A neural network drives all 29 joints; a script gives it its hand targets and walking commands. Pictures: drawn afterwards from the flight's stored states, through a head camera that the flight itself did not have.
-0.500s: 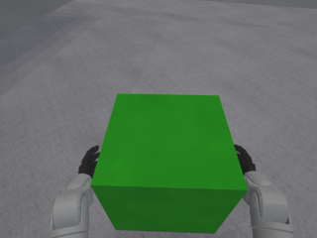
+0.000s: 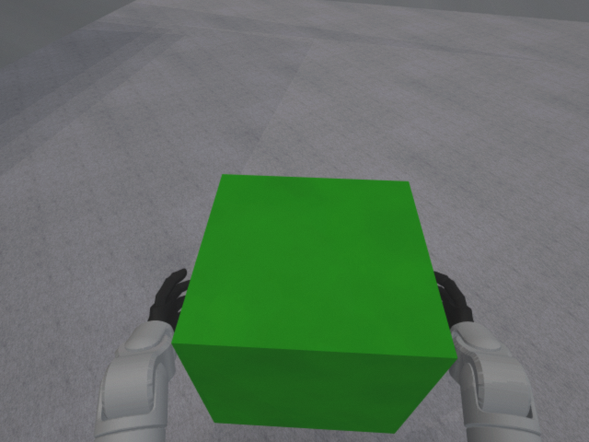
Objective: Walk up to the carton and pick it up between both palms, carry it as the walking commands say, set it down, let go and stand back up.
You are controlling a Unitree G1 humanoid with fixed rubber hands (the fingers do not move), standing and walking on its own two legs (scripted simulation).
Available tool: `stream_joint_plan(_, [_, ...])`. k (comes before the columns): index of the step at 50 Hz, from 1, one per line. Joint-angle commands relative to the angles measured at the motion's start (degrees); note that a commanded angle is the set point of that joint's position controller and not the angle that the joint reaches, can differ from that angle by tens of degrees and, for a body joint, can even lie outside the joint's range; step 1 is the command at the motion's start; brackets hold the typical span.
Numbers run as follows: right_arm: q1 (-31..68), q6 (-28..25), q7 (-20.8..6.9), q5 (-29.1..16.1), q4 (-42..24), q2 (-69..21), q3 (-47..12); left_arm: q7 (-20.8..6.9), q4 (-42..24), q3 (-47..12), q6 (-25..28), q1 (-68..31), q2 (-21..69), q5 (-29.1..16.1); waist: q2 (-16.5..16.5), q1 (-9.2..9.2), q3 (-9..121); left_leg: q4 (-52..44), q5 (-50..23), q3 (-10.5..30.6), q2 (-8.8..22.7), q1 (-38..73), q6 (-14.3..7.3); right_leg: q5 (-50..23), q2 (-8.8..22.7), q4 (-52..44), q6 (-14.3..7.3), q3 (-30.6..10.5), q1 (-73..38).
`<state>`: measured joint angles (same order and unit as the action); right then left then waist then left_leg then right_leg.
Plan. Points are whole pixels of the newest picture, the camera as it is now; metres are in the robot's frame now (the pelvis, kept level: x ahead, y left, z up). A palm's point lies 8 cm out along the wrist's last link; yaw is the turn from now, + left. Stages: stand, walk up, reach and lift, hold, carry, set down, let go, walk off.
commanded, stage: carry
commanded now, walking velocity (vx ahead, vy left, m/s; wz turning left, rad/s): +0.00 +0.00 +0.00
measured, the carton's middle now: (309, 305) +0.33 +0.00 -0.02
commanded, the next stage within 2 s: hold in 0.42 s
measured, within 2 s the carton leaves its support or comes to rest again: neither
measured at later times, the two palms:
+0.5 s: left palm (168, 335) +0.25 +0.19 +0.03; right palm (456, 337) +0.26 -0.19 +0.03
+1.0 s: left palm (187, 305) +0.29 +0.17 +0.04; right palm (465, 324) +0.28 -0.21 +0.03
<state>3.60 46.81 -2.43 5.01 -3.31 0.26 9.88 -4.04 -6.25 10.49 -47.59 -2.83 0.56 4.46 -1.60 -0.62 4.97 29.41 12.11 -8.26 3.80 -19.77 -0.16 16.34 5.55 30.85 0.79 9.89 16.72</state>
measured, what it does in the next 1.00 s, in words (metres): stands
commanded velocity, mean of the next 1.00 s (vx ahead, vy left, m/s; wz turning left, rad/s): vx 0.00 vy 0.00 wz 0.00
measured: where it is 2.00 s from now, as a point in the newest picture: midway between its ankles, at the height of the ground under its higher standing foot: outside the picture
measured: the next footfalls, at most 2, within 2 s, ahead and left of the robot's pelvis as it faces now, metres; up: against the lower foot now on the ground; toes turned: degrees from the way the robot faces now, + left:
none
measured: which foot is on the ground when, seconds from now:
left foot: down 0.00-1.00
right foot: down 0.00-1.00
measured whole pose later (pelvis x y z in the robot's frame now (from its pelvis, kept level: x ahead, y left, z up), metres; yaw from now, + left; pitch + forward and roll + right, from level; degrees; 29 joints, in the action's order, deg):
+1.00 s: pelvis +0.01 +0.00 +0.01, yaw -3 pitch -6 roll +0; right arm 13.5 39.1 -5.9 11.9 15.0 -0.5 14.9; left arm -6.1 11.0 17.4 -39.4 -11.6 4.0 11.7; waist 0.2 0.2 -3.9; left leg 19.5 9.5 0.3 -0.2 -4.2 -0.1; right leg 11.7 0.1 19.4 0.3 -1.0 1.9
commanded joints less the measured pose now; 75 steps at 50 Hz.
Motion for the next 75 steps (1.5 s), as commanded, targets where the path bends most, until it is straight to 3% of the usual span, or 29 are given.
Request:
stream_joint_plan(1, [23.5, -1.9, -6.0, -12.2, -15.4, -33.0, -32.5, -4.3, -13.0, -33.6, 0.8, -21.5, 32.5, -11.7, 1.7, -0.07, 12.6, -4.6, -11.1, 5.3, 6.0, 5.8, -0.8, -9.0, 4.9, -4.3, -0.8, -3.9, -4.0])
stream_joint_plan(3, [21.2, -2.3, -6.0, -8.2, -7.8, -31.0, -28.3, -4.3, -4.3, -29.3, 1.2, -19.2, 31.2, -7.9, 0.9, -0.07, 11.3, -4.7, -8.9, 5.1, 5.6, 5.0, -0.7, -7.8, 4.8, -5.3, -0.8, -4.3, -3.2])
stream_joint_plan(7, [23.1, -2.9, -6.0, -9.6, -11.0, -32.0, -29.7, -4.3, -9.0, -31.0, 1.8, -22.2, 31.6, -9.7, 1.4, -0.02, 11.6, -5.4, -7.5, 5.6, 5.7, 4.9, -0.8, -6.0, 5.0, -5.4, -0.9, -4.4, -3.0])
stream_joint_plan(11, [21.2, -3.7, -5.8, -7.7, -7.6, -30.4, -27.8, -4.3, -4.9, -29.0, 2.6, -19.8, 30.4, -7.9, 2.6, -0.20, 12.1, -5.2, -8.1, 5.5, 5.7, 5.0, -0.8, -6.2, 5.2, -5.1, -1.0, -4.5, -3.0])
stream_joint_plan(15, [22.3, -3.8, -5.6, -8.8, -10.6, -30.6, -29.4, -4.2, -6.7, -29.8, 2.8, -19.8, 30.6, -8.6, -0.3, -0.07, 11.9, -5.2, -6.7, 5.6, 5.6, 4.8, -0.8, -5.5, 4.9, -6.0, -0.7, -4.4, -3.0])
stream_joint_plan(19, [20.5, -3.9, -5.7, -7.1, -6.7, -29.9, -27.6, -4.2, -3.8, -27.6, 3.1, -18.6, 29.3, -6.8, 0.2, -0.09, 12.5, -4.8, -8.0, 5.3, 5.6, 4.1, -0.9, -7.2, 5.4, -5.7, -0.8, -4.7, -4.2])
stream_joint_plan(20, [21.6, -3.7, -5.4, -9.3, -11.7, -30.9, -30.2, -4.2, -8.5, -30.4, 2.8, -20.0, 30.8, -9.4, 0.6, -0.04, 12.3, -5.2, -7.5, 5.3, 5.4, 4.0, -0.9, -7.0, 5.5, -5.6, -0.9, -4.8, -4.1])
stream_joint_plan(21, [22.2, -3.5, -5.6, -8.9, -10.3, -30.7, -29.9, -4.2, -6.8, -29.6, 2.6, -19.5, 30.3, -8.4, -0.3, -0.05, 10.9, -5.1, -7.2, 5.1, 5.4, 4.1, -0.8, -7.2, 5.6, -5.9, -0.8, -4.8, -3.5])
stream_joint_plan(22, [17.1, -3.7, -5.7, -2.8, 7.5, -27.0, -24.1, -3.5, 6.7, -25.6, 3.9, -21.0, 27.5, -3.9, 0.5, 3.03, -3.8, -7.5, -4.0, 13.7, -6.2, 14.2, -0.8, -9.4, -8.4, -11.4, -2.7, -13.6, -4.4])
stream_joint_plan(24, [20.2, -6.9, -4.8, -4.0, 2.9, -25.0, -25.0, -3.1, 2.8, -26.8, 6.9, -22.7, 24.8, -4.1, 2.8, 2.06, -2.6, -8.5, -1.5, 13.9, -6.6, 15.7, -0.6, -8.8, -8.4, -11.2, -2.8, -13.3, -5.8])
stream_joint_plan(26, [29.2, -10.0, -6.1, -4.3, 2.7, -28.0, -26.7, -3.7, 3.4, -28.9, 9.3, -29.7, 29.1, -5.2, 1.3, 2.00, -0.1, -7.5, 1.7, 13.7, -7.6, 19.8, 0.3, -5.3, -7.8, -11.0, -2.8, -13.1, -2.8])
stream_joint_plan(27, [32.9, -11.6, -6.5, -5.9, 0.8, -32.5, -29.1, -4.2, 1.3, -31.1, 10.5, -32.5, 31.8, -6.7, -0.2, 0.72, 3.7, -6.5, -0.6, 13.4, -7.8, 20.3, -0.1, -6.3, -7.2, -10.5, -2.6, -14.2, -3.8])
stream_joint_plan(29, [36.8, -13.3, -7.7, -8.8, -1.4, -37.5, -33.6, -5.1, 1.7, -31.8, 11.8, -32.0, 35.9, -8.1, 0.4, -2.04, 10.6, -6.5, -2.3, 13.8, -8.0, 19.0, 0.2, -8.6, -7.6, -9.2, -2.2, -13.9, -8.8])
stream_joint_plan(30, [37.9, -14.0, -8.0, -10.6, -4.3, -40.0, -35.9, -5.8, -1.0, -33.2, 12.3, -32.0, 37.3, -9.4, 2.1, -2.12, 14.1, -5.9, -6.7, 13.1, -8.1, 20.1, 0.0, -12.7, -7.3, -8.3, -2.1, -14.5, -10.3])
stream_joint_plan(31, [37.8, -13.6, -8.1, -11.1, -2.8, -41.6, -36.9, -6.5, -0.4, -32.7, 12.5, -32.3, 37.4, -10.2, 0.3, -2.29, 17.3, -5.4, -7.5, 12.5, -8.5, 19.4, 0.0, -13.9, -7.4, -8.3, -1.6, -14.3, -12.5])
stream_joint_plan(34, [35.7, -11.6, -9.5, -10.8, 2.3, -43.8, -36.8, -7.8, 3.3, -31.4, 10.5, -28.8, 38.0, -8.9, 1.5, -4.05, 15.4, -6.2, -10.7, 11.9, -8.4, 20.7, 0.4, -16.8, -7.3, -9.5, -1.4, -15.0, -11.3])
stream_joint_plan(36, [33.4, -10.1, -10.3, -9.4, 6.0, -42.9, -34.4, -8.3, 5.9, -30.8, 9.0, -28.3, 38.5, -7.9, 4.0, -3.58, 10.6, -7.8, -9.4, 12.6, -7.9, 22.2, 0.9, -14.2, -7.8, -11.1, -1.9, -14.7, -9.2])
stream_joint_plan(39, [33.7, -8.8, -11.2, -7.4, 10.6, -44.0, -31.1, -9.2, 8.6, -30.9, 8.0, -31.6, 40.8, -7.9, 2.9, -1.11, 5.1, -9.8, -7.2, 14.1, -7.1, 22.7, 0.9, -11.1, -8.4, -12.9, -2.4, -14.6, -8.1])
stream_joint_plan(40, [30.4, -7.0, -11.9, -4.9, 12.5, -44.9, -26.5, -10.8, 12.9, -29.2, 6.0, -33.0, 46.0, -6.8, 0.3, 5.82, -0.5, -11.9, -8.8, 11.5, -8.0, 21.1, 1.1, -12.3, -10.8, -16.3, -3.2, -11.9, -7.2])
stream_joint_plan(45, [34.0, -9.3, -13.9, -4.3, 12.8, -45.7, -24.6, -11.8, 12.2, -26.7, 8.1, -34.6, 47.3, -4.7, 4.3, 2.22, -0.1, -12.2, -13.9, 10.9, -8.9, 21.0, 2.0, -16.9, -10.6, -15.0, -3.6, -11.9, -11.0])
stream_joint_plan(50, [41.1, -12.2, -14.9, -4.3, 12.9, -45.8, -25.1, -11.3, 17.3, -21.1, 11.4, -34.2, 46.1, -1.5, 1.4, -2.85, 5.9, -10.7, -13.3, 9.6, -9.1, 21.4, 1.0, -15.6, -10.1, -13.1, -3.0, -12.5, -12.8])
stream_joint_plan(53, [40.6, -13.6, -15.2, -2.4, 16.8, -46.3, -23.7, -11.4, 18.7, -19.6, 13.5, -36.4, 45.3, -0.3, 1.5, -2.76, 6.6, -9.9, -12.9, 9.3, -9.1, 21.0, 0.8, -15.1, -9.9, -12.1, -3.2, -12.4, -11.3])
stream_joint_plan(54, [42.2, -14.3, -15.3, -2.1, 17.0, -47.4, -23.6, -11.6, 19.5, -19.6, 14.4, -36.9, 45.4, -0.2, -1.1, -2.61, 7.4, -9.3, -12.6, 9.6, -9.0, 20.3, 0.3, -14.6, -10.1, -11.7, -2.8, -12.4, -10.7])
stream_joint_plan(56, [43.1, -15.8, -15.4, -1.0, 18.8, -48.1, -22.1, -12.2, 21.1, -19.4, 15.8, -39.2, 45.9, 0.2, -0.3, -1.15, 8.7, -7.7, -13.7, 9.9, -9.0, 18.8, 0.1, -15.6, -10.2, -10.5, -2.7, -12.4, -8.8])
stream_joint_plan(58, [44.0, -17.2, -15.3, -0.3, 20.7, -48.5, -20.9, -12.5, 22.4, -18.1, 17.2, -40.5, 45.2, 1.4, 1.9, -1.84, 10.4, -6.4, -12.9, 9.5, -9.2, 17.5, 0.2, -14.7, -10.2, -9.4, -2.9, -12.4, -7.9])
stream_joint_plan(65, [43.4, -20.9, -14.6, 3.1, 27.5, -49.9, -16.1, -14.5, 27.5, -14.8, 21.4, -43.4, 45.4, 3.5, 1.0, 0.48, 12.4, -2.6, -13.4, 9.9, -9.7, 8.1, -0.3, -17.0, -10.7, -5.7, -2.3, -12.6, -3.6])
stream_joint_plan(67, [45.5, -22.2, -14.7, 2.8, 27.3, -50.3, -16.2, -14.8, 28.7, -13.5, 22.6, -43.7, 44.7, 4.2, 1.7, -0.95, 15.7, -1.8, -13.1, 9.4, -9.8, 7.1, -0.4, -16.8, -10.7, -4.9, -2.2, -12.7, -3.1])
stream_joint_plan(74, [50.0, -25.1, -14.8, 3.2, 28.1, -51.8, -16.2, -15.1, 30.6, -12.9, 25.7, -47.0, 45.0, 4.9, 2.4, -2.04, 21.9, 2.3, -12.4, 9.6, -10.1, 1.0, -0.8, -15.5, -11.2, 0.1, -2.2, -12.5, 2.7])
stream_joint_plan(75, [50.9, -25.5, -15.1, 3.6, 28.1, -50.4, -15.4, -15.2, 30.6, -13.4, 26.0, -49.2, 46.0, 4.4, 2.8, -0.62, 21.9, 3.0, -11.7, 9.9, -10.1, 0.2, -0.7, -14.7, -11.3, 1.0, -2.4, -12.2, 5.8])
